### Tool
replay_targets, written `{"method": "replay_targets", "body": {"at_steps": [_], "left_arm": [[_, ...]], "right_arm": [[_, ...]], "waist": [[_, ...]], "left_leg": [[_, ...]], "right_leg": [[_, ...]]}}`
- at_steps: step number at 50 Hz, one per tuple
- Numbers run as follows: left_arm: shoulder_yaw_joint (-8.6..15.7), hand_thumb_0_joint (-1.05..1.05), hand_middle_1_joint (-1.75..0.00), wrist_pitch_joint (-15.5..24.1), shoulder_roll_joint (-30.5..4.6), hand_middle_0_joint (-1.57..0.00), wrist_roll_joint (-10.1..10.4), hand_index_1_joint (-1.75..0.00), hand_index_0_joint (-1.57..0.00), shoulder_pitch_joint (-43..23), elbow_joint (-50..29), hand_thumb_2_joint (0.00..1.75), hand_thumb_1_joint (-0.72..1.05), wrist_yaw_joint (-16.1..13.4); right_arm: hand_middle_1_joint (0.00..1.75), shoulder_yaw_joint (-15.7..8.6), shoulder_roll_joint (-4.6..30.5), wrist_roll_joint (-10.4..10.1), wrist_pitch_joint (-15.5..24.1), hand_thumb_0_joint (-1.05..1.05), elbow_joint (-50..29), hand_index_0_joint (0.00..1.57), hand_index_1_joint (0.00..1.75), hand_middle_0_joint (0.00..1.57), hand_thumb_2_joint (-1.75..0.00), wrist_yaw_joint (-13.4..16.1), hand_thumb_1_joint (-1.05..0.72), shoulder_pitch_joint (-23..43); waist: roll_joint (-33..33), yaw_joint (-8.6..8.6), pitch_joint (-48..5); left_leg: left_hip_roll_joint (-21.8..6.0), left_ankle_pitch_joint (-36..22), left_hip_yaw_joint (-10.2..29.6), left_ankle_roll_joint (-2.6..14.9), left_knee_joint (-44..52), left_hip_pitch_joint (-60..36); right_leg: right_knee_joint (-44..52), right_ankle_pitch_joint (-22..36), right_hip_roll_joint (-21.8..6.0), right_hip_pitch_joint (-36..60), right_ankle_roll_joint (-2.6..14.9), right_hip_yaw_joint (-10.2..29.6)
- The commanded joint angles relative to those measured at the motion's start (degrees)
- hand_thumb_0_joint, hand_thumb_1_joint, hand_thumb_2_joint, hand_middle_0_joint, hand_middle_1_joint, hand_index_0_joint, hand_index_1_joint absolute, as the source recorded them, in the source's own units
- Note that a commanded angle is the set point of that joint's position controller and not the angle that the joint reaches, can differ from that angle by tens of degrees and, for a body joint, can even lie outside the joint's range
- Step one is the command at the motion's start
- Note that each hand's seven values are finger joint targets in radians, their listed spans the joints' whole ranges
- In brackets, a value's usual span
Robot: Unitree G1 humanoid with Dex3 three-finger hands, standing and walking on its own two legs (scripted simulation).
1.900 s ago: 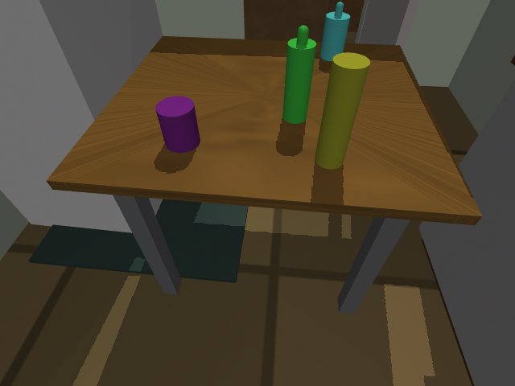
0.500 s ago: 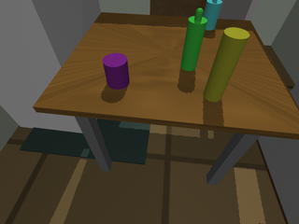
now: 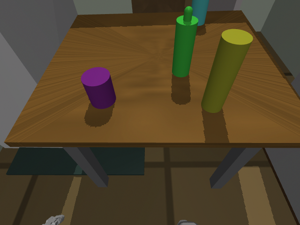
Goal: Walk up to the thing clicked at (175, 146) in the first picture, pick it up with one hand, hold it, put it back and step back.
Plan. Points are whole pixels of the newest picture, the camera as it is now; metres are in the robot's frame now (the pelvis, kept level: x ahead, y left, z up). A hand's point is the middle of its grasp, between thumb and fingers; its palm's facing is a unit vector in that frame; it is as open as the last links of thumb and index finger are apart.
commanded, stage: walk up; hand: left
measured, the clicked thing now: (97, 85) +0.55 +0.19 +0.04
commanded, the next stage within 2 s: stand in 1.20 s
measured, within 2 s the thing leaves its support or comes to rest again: neither
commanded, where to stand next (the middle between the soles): +0.05 -0.01 m, yaw -1 degrees
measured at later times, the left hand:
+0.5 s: hand out of the picture +0.12 +0.26 -0.14, palm faces -0.04 -0.94 -0.35, open 7.4 cm
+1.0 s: hand out of the picture +0.11 +0.24 -0.13, palm faces -0.04 -0.95 -0.32, open 7.4 cm
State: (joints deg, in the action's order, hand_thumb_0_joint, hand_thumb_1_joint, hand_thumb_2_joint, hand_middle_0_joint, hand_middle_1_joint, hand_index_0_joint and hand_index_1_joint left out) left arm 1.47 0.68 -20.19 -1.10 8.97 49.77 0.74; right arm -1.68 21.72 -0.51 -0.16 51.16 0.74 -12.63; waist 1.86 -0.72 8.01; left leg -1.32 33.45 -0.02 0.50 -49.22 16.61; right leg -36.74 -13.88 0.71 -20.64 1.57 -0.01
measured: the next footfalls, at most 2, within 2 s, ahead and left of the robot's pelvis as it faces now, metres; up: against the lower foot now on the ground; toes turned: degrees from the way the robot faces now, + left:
none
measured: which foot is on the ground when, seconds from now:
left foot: down 0.00-1.00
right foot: down 0.00-1.00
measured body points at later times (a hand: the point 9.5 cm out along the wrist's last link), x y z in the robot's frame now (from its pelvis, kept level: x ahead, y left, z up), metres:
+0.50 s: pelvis +0.02 +0.00 +0.01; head +0.05 +0.00 +0.46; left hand +0.13 +0.31 -0.11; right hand +0.12 -0.31 -0.10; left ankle +0.00 +0.13 -0.72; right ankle +0.06 -0.11 -0.72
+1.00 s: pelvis +0.01 +0.00 +0.02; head +0.03 +0.00 +0.47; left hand +0.11 +0.29 -0.11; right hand +0.08 -0.31 -0.11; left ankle +0.00 +0.14 -0.72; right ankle +0.06 -0.11 -0.72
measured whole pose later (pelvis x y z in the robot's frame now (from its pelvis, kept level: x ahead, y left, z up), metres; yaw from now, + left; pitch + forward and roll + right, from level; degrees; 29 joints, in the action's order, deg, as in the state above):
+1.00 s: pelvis +0.01 +0.00 +0.02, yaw -2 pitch -2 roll +1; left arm 2.0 -0.9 -19.6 -0.5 4.8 62.2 1.3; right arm -0.9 20.8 0.5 0.7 62.6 -0.1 -6.5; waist -0.5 -0.2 4.3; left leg -1.9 13.5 -2.3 -1.5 -21.6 6.2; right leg -22.5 -7.1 1.1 -13.5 0.9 1.8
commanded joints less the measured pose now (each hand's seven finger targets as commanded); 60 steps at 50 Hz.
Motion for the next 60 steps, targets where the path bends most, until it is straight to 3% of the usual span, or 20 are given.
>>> {"method": "replay_targets", "body": {"at_steps": [1,2,3,4,5,6,7,9,10,13,18,22,27,32,35,44,51,59,60], "left_arm": [[3.7,0.0,-0.3,0.6,-14.7,-0.2,0.3,-0.3,-0.2,0.3,-3.2,0.9,0.9,-1.3],[3.4,0.0,-0.3,0.2,-14.6,-0.2,0.8,-0.3,-0.2,-0.8,-3.3,0.9,0.9,-1.3],[3.2,0.0,-0.3,-0.1,-14.0,-0.2,1.2,-0.3,-0.2,-2.7,-3.3,0.9,0.9,-1.2],[2.6,0.0,-0.3,-0.5,-12.0,-0.2,1.8,-0.3,-0.2,-2.7,-3.9,0.9,0.9,-1.0],[2.5,0.0,-0.3,-0.9,-11.4,-0.2,1.8,-0.3,-0.2,-2.7,-3.0,0.9,0.9,-0.8],[3.3,0.0,-0.3,-1.2,-13.4,-0.2,1.3,-0.3,-0.2,-2.9,-1.3,0.9,0.9,-0.9],[3.1,0.0,-0.3,-0.9,-12.6,-0.2,0.8,-0.3,-0.2,-2.7,-1.0,0.9,0.9,-0.8],[3.2,0.0,-0.3,-0.3,-13.1,-0.2,0.8,-0.3,-0.2,-3.8,0.0,0.9,0.9,-0.4],[3.3,0.0,-0.3,0.0,-13.9,-0.2,0.9,-0.3,-0.2,-4.1,0.2,0.9,0.9,-0.2],[2.6,0.0,-0.3,0.0,-13.0,-0.2,1.3,-0.3,-0.2,-4.6,1.1,0.9,0.9,-0.1],[2.2,0.0,-0.3,-0.5,-13.1,-0.2,1.0,-0.3,-0.2,-6.1,3.1,0.9,0.9,0.0],[2.2,0.0,-0.3,-0.4,-13.3,-0.2,0.9,-0.3,-0.2,-7.1,4.4,0.9,0.9,0.1],[2.2,0.0,-0.3,-0.2,-13.1,-0.2,0.9,-0.3,-0.2,-6.8,6.2,0.9,0.9,0.2],[2.3,0.0,-0.3,-0.1,-13.0,-0.2,0.7,-0.3,-0.2,-8.0,7.0,0.9,0.9,0.0],[2.3,0.0,-0.3,-0.1,-12.5,-0.2,0.9,-0.3,-0.2,-7.3,7.6,0.9,0.9,0.0],[2.8,0.0,-0.3,-0.1,-12.1,-0.2,0.5,-0.3,-0.2,-7.0,8.5,0.9,0.9,0.0],[3.0,0.0,-0.3,-0.3,-12.2,-0.2,0.5,-0.3,-0.2,-7.3,8.6,0.9,0.9,0.0],[2.9,0.0,-0.3,-0.4,-12.0,-0.2,0.5,-0.3,-0.2,-6.4,8.8,0.9,0.9,0.0],[1.7,0.0,-0.3,0.4,-11.0,-0.2,0.6,-0.3,-0.2,-5.5,10.3,0.9,0.9,-0.1]], "right_arm": [[0.3,-2.4,10.6,0.2,2.0,0.0,-0.2,0.2,0.3,0.2,-0.9,1.0,-0.9,-6.5],[0.3,-2.5,10.3,0.6,2.2,0.0,0.5,0.2,0.3,0.2,-0.9,1.0,-0.9,-6.6],[0.3,-2.9,10.5,1.1,2.4,0.0,1.0,0.2,0.3,0.2,-0.9,1.1,-0.9,-6.7],[0.3,-3.5,13.1,1.8,2.7,0.0,0.2,0.2,0.3,0.2,-0.9,1.3,-0.9,-4.4],[0.3,-3.9,16.3,1.7,3.0,0.0,-1.1,0.2,0.3,0.2,-0.9,1.1,-0.9,1.1],[0.3,-3.9,16.9,1.2,3.0,0.0,-1.4,0.2,0.3,0.2,-0.9,0.8,-0.9,4.2],[0.3,-3.5,15.9,1.4,3.3,0.0,-1.3,0.2,0.3,0.2,-0.9,0.6,-0.9,5.0],[0.3,-3.3,14.5,1.0,3.1,0.0,-1.0,0.2,0.3,0.2,-0.9,0.6,-0.9,5.0],[0.3,-3.1,14.0,0.6,2.9,0.0,-0.5,0.2,0.3,0.2,-0.9,0.6,-0.9,4.1],[0.3,-2.5,12.7,0.5,2.6,0.0,0.1,0.2,0.3,0.2,-0.9,0.6,-0.9,4.8],[0.3,-2.4,13.1,0.6,2.3,0.0,1.1,0.2,0.3,0.2,-0.9,0.5,-0.9,6.3],[0.3,-2.1,12.8,0.5,2.1,0.0,2.2,0.2,0.3,0.2,-0.9,0.3,-0.9,7.1],[0.3,-1.7,12.5,0.3,2.2,0.0,3.8,0.2,0.3,0.2,-0.9,0.0,-0.9,8.2],[0.3,-1.5,11.8,0.6,2.0,0.0,5.3,0.2,0.3,0.2,-0.9,-0.2,-0.9,8.1],[0.3,-1.4,11.8,0.7,2.1,0.0,6.1,0.2,0.3,0.2,-0.9,-0.3,-0.9,8.6],[0.3,-1.5,11.7,0.9,2.2,0.0,7.2,0.2,0.3,0.2,-0.9,-0.2,-0.9,8.7],[0.3,-1.6,11.4,1.0,2.1,0.0,7.7,0.2,0.3,0.2,-0.9,-0.3,-0.9,8.0],[0.3,-2.1,12.3,0.9,2.3,0.0,7.6,0.2,0.3,0.2,-0.9,-0.1,-0.9,7.9],[0.3,-1.3,10.5,1.2,2.0,0.0,8.8,0.2,0.3,0.2,-0.9,-0.4,-0.9,7.4]], "waist": [[-11.6,0.54,-13.5],[-10.0,-0.23,-14.0],[-8.3,-1.36,-13.9],[-2.6,-0.35,-12.3],[1.7,1.4,-8.3],[3.1,2.02,-6.5],[2.7,2.27,-7.5],[3.3,1.42,-9.2],[4.3,1.21,-9.6],[2.8,1.21,-12.7],[-0.4,1.11,-10.9],[-2.4,0.65,-10.7],[-3.5,1.09,-10.9],[-5.4,0.5,-10.4],[-4.1,1.15,-10.2],[-3.4,1.02,-10.5],[-3.2,0.97,-8.7],[-1.8,0.88,-10.6],[-0.2,0.86,-13.2]], "left_leg": [[0.0,-6.6,-0.2,-0.06,12.5,-0.6],[0.8,-13.3,-1.1,0.12,18.5,-4.3],[-0.5,-22.1,0.5,0.58,22.9,-8.0],[-6.9,-27.6,8.8,2.79,25.7,-9.6],[-13.4,-26.7,17.0,6.86,28.0,-4.1],[-15.9,-30.1,15.8,9.91,26.2,0.5],[-14.7,-33.8,13.1,9.21,24.0,-1.3],[-9.1,-35.3,6.6,5.14,21.4,-2.8],[-7.4,-33.0,5.3,3.59,21.1,-2.0],[-6.1,-31.9,3.6,2.71,21.1,-6.0],[-6.9,-27.2,4.6,3.34,23.9,-5.3],[-6.1,-23.3,3.7,2.67,25.7,-6.6],[-5.7,-24.7,3.0,2.05,26.9,-9.0],[-5.3,-21.9,2.4,1.54,29.0,-10.0],[-5.6,-21.8,2.8,1.41,30.7,-10.3],[-6.4,-21.8,2.7,1.63,31.7,-9.5],[-5.8,-18.1,2.7,1.54,31.8,-8.5],[-7.1,-22.6,3.0,2.01,32.3,-9.0],[-6.6,-18.8,3.7,1.53,33.0,-8.8]], "right_leg": [[6.5,30.5,-12.6,13.1,10.28,14.0],[4.3,30.8,-11.5,11.3,8.86,12.2],[3.2,27.7,-11.3,7.3,6.88,11.4],[1.3,19.6,-8.3,1.6,3.75,9.8],[0.4,7.0,-2.3,0.9,0.66,5.7],[-1.9,-4.6,-1.6,5.6,0.3,3.1],[0.4,-3.3,-2.3,6.6,0.72,3.5],[4.1,13.3,-3.8,9.2,2.0,4.7],[4.2,17.6,-4.8,10.6,2.87,5.4],[5.1,21.2,-6.2,11.3,3.54,6.1],[7.7,16.4,-5.8,10.8,2.68,7.0],[11.1,14.2,-6.8,10.5,2.74,8.7],[14.0,14.1,-7.2,10.6,2.13,9.3],[17.5,9.7,-7.8,9.9,1.67,10.4],[18.3,8.1,-7.4,9.9,1.2,10.1],[18.2,9.5,-7.0,11.3,1.09,9.1],[19.5,3.6,-6.8,9.1,1.05,10.3],[16.2,11.3,-6.1,11.8,1.04,8.5],[19.2,7.8,-7.5,14.6,0.66,9.6]]}}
